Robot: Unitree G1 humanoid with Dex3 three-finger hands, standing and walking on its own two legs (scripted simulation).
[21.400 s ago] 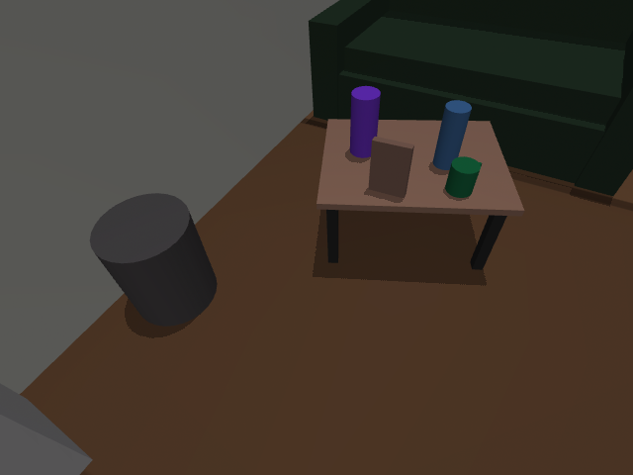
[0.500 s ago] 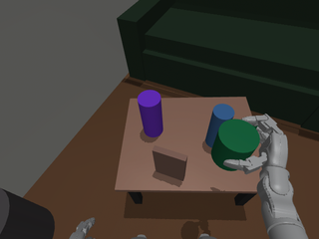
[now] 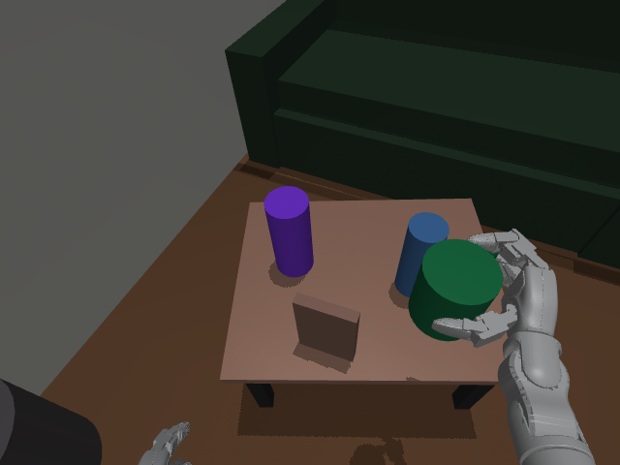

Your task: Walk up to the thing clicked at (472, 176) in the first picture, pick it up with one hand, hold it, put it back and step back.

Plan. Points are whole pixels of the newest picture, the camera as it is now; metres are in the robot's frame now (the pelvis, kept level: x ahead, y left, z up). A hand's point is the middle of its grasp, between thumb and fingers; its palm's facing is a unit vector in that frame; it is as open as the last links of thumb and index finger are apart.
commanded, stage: hold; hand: right
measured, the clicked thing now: (459, 284) +0.34 -0.16 +0.04
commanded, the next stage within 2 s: crouch in 1.88 s
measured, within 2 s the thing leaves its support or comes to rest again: neither
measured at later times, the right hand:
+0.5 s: hand (473, 286) +0.33 -0.17 +0.06, palm faces +0.25 +0.97 +0.00, open 12.0 cm
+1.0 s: hand (474, 297) +0.31 -0.17 +0.06, palm faces +0.25 +0.97 +0.00, open 12.0 cm
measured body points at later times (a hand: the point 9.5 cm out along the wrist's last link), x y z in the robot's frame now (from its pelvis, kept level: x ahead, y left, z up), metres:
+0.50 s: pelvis +0.00 +0.00 +0.00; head +0.03 +0.00 +0.45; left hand +0.13 +0.24 -0.10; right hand +0.31 -0.22 +0.06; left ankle +0.01 +0.14 -0.70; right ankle +0.01 -0.12 -0.70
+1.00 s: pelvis -0.01 +0.01 +0.00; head +0.02 +0.00 +0.45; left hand +0.12 +0.25 -0.10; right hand +0.29 -0.22 +0.06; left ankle +0.01 +0.14 -0.70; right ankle +0.01 -0.12 -0.71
